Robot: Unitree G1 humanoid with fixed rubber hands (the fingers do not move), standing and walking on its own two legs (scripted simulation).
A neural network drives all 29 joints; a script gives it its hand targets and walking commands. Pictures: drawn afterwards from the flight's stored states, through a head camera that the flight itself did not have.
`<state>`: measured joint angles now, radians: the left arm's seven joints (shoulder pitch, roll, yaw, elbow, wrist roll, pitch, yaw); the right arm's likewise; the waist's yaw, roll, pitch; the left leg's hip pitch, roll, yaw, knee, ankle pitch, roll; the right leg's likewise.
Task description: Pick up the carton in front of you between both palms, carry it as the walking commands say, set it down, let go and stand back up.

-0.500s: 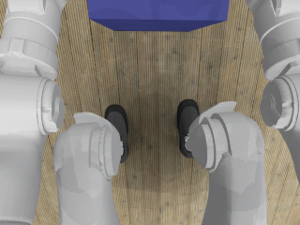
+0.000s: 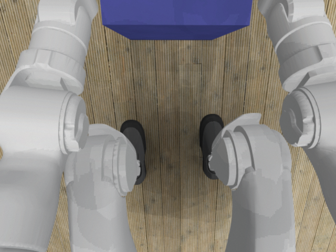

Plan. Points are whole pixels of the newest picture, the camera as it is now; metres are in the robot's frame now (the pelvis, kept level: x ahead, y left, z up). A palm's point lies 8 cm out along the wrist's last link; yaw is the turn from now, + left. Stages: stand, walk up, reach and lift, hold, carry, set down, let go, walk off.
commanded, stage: reach and lift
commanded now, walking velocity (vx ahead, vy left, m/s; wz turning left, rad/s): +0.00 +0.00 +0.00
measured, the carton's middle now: out of the picture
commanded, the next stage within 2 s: none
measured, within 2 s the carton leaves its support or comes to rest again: leaves its support in 0.34 s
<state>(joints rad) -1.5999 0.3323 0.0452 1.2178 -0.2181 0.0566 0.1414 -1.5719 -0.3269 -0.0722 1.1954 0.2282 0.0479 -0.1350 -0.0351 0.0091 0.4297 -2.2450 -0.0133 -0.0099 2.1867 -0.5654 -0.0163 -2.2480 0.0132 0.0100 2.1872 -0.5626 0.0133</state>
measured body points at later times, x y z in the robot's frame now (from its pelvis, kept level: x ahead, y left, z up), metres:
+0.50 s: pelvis +0.01 +0.00 +0.01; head +0.34 +0.00 +0.31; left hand +0.57 +0.13 -0.10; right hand +0.56 -0.17 -0.10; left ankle +0.12 +0.12 -0.34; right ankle +0.12 -0.12 -0.34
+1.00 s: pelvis +0.00 +0.00 +0.13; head +0.26 +0.00 +0.50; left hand +0.52 +0.13 +0.07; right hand +0.50 -0.17 +0.07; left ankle +0.12 +0.12 -0.34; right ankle +0.12 -0.12 -0.34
